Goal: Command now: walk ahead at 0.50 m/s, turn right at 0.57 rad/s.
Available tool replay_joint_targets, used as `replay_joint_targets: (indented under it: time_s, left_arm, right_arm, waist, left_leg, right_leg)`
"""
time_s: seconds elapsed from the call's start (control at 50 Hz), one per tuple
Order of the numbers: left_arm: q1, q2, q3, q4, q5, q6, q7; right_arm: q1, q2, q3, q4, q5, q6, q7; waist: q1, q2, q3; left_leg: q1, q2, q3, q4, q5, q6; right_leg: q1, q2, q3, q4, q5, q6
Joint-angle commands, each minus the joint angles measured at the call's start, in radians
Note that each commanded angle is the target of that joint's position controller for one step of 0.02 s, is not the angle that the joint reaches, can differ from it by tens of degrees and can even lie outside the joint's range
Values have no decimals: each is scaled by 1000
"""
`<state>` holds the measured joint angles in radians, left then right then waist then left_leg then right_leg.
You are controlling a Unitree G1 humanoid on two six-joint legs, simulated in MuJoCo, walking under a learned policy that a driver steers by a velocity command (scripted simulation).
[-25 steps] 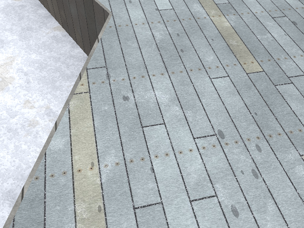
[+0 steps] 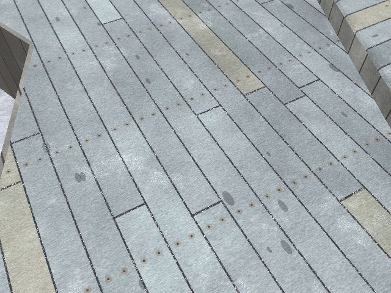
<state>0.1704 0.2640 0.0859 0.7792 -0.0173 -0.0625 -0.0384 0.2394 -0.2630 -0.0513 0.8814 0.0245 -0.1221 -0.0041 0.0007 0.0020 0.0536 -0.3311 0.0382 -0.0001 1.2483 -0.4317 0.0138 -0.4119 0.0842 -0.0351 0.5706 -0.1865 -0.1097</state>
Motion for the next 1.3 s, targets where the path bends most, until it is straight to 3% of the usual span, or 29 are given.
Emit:
replay_joint_targets:
  time_s: [0.02,0.1,0.2,0.3,0.36,0.38,0.4,0.42,0.44,0.46,0.48,0.5,0.52,0.56,0.62,0.7,0.8,0.84,0.86,0.88,0.9,0.92,0.94,0.96,1.0,1.04,1.12,1.24,1.3]
  left_arm:
    - [43,80,15,-66,5,-18,9]
    - [79,137,27,-69,2,-23,32]
    - [165,145,29,-57,-8,-7,51]
    - [215,143,28,-46,-13,7,58]
    - [170,139,27,-62,-7,15,64]
    - [157,97,13,-72,1,10,58]
    - [167,49,-8,-90,23,5,55]
    - [350,6,-21,-87,-16,-6,51]
    - [337,102,-9,-53,-28,-8,52]
    - [208,147,1,-70,-19,-7,49]
    - [132,136,-1,-90,-5,-9,50]
    - [87,122,-1,-106,10,-14,48]
    - [93,105,-2,-111,10,-15,43]
    - [111,68,-10,-109,6,-12,40]
    - [30,38,-27,-139,14,-14,39]
    - [-99,26,-39,-163,9,-25,29]
    - [-182,70,-23,-196,-4,-42,11]
    - [-90,103,-4,-171,-1,-50,13]
    - [26,145,17,-141,8,-52,23]
    - [205,223,39,-122,30,-50,36]
    - [260,285,51,-101,38,-35,33]
    - [260,197,32,-96,28,-35,29]
    - [206,148,15,-99,17,-37,28]
    - [135,114,2,-102,19,-39,25]
    - [51,72,-9,-93,26,-45,20]
    - [34,80,-1,-77,29,-58,22]
    - [60,116,15,-36,32,-61,38]
    - [119,172,29,7,17,-40,51]
    - [114,199,36,17,3,-13,58]
  right_arm:
    - [-34,-130,-35,-108,-18,-32,-3]
    - [-78,-89,-32,-150,-43,9,-10]
    - [-268,-53,-15,-213,-32,6,-2]
    - [-341,-96,-25,-259,-18,-15,22]
    - [-210,-133,-45,-233,-20,-32,24]
    - [-96,-160,-57,-212,-35,-38,17]
    - [76,-215,-69,-196,-46,-36,9]
    - [158,-271,-88,-140,-48,-23,21]
    - [138,-169,-66,-157,-21,-19,25]
    - [90,-111,-51,-165,-15,-11,22]
    - [36,-106,-43,-174,-25,-3,22]
    - [9,-95,-38,-168,-31,1,23]
    - [-3,-84,-31,-165,-38,-1,23]
    - [7,-81,-30,-149,-29,-5,26]
    - [34,-138,-44,-127,-20,-4,19]
    - [82,-159,-46,-105,-2,15,15]
    - [149,-182,-48,-78,10,40,12]
    - [132,-186,-46,-77,10,50,5]
    - [130,-155,-35,-81,3,49,5]
    - [111,-85,-9,-115,-21,43,5]
    - [226,-8,13,-140,-3,26,2]
    - [198,-111,-12,-120,18,23,0]
    - [129,-149,-26,-136,21,27,1]
    - [98,-139,-28,-136,13,35,-2]
    - [85,-113,-33,-142,4,57,2]
    - [83,-79,-30,-150,6,76,7]
    - [10,-62,-27,-188,-2,88,13]
    - [-183,-42,-11,-261,-4,83,50]
    - [-218,-61,-19,-302,-13,82,67]
  waist:
    - [-8,12,-128]
    - [-23,-12,-83]
    - [52,-80,-59]
    - [74,-103,-61]
    - [-4,-142,-98]
    - [-52,-125,-191]
    - [-113,-8,-338]
    - [-33,377,-420]
    - [-59,245,-330]
    - [-86,126,-194]
    - [-66,36,-123]
    - [-47,23,-72]
    - [-18,50,-69]
    - [-1,92,-79]
    - [-14,77,-70]
    - [-57,76,-49]
    - [-62,102,-33]
    - [5,102,-70]
    - [58,82,-141]
    - [135,-43,-289]
    - [88,-321,-394]
    - [111,-222,-334]
    - [102,-167,-219]
    - [70,-119,-163]
    - [16,-133,-83]
    - [-7,-117,-63]
    - [-3,-65,-36]
    - [65,-44,23]
    - [56,-64,28]
  left_leg:
    - [-335,82,-93,-37,109,7]
    - [-292,74,-53,-235,214,-55]
    - [-242,-4,-37,-610,495,-64]
    - [-203,-40,-71,-760,461,-37]
    - [-39,-53,-46,-823,388,14]
    - [159,-1,-69,-809,415,55]
    - [434,169,-257,-788,400,122]
    - [708,361,-733,-892,183,291]
    - [663,358,-792,-940,-48,269]
    - [533,314,-633,-952,-41,227]
    - [399,276,-520,-970,73,209]
    - [302,242,-447,-992,186,211]
    - [243,211,-382,-1013,265,202]
    - [200,182,-302,-1044,372,212]
    - [185,187,-224,-1082,481,229]
    - [147,140,-132,-1085,470,192]
    - [204,185,-206,-1015,391,169]
    - [190,169,-208,-922,432,135]
    - [137,114,-168,-778,486,104]
    - [-43,36,-101,-461,281,55]
    - [-371,-62,-42,-160,-146,13]
    - [-468,-19,-124,-14,-136,9]
    - [-502,15,-124,13,-45,15]
    - [-464,48,-109,-7,34,10]
    - [-392,88,-110,-68,125,0]
    - [-361,94,-103,-86,179,-10]
    - [-415,94,-113,-220,324,-28]
    - [-379,75,-18,-506,459,5]
    - [-325,32,49,-589,371,36]
  right_leg:
    - [344,-273,426,-316,217,-204]
    - [190,-222,326,-356,354,-197]
    - [167,-151,280,-321,242,-121]
    - [285,-205,414,-222,147,-99]
    - [319,-202,451,-106,261,-68]
    - [272,-151,399,37,313,-38]
    - [124,-79,306,324,117,2]
    - [-234,40,224,614,-387,64]
    - [-358,-33,266,736,-374,70]
    - [-391,-63,244,758,-279,72]
    - [-361,-96,203,732,-211,73]
    - [-342,-125,189,674,-169,72]
    - [-291,-156,176,627,-146,70]
    - [-250,-173,134,544,-139,78]
    - [-263,-193,99,377,-48,97]
    - [-162,-161,61,122,151,109]
    - [-66,-114,66,-43,130,100]
    - [102,-97,50,-118,112,74]
    - [286,-121,67,-125,108,46]
    - [559,-326,264,-105,126,-23]
    - [785,-531,645,-195,-38,-160]
    - [720,-505,696,-246,-182,-161]
    - [612,-470,550,-264,-166,-124]
    - [500,-423,440,-293,-96,-100]
    - [341,-363,288,-362,17,-78]
    - [283,-354,195,-406,124,-82]
    - [303,-357,60,-429,248,-85]
    - [373,-362,-84,-423,244,-49]
    - [432,-368,-138,-307,530,-14]
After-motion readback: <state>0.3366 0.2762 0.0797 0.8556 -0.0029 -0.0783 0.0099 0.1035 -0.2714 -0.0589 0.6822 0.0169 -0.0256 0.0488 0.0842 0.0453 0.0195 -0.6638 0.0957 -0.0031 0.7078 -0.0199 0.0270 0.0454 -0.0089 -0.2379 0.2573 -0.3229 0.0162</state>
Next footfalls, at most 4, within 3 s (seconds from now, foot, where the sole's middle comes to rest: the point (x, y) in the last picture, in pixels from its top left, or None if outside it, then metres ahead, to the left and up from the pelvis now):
0.38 left None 0.41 0.10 -0.76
0.88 right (270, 258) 0.56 -0.21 -0.76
1.38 left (200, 183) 0.86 0.02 -0.76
1.88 right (252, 170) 0.92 -0.19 -0.76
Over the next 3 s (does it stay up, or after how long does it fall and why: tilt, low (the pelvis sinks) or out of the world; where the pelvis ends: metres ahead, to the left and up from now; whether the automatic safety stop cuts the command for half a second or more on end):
stays up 0.82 -0.13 0.02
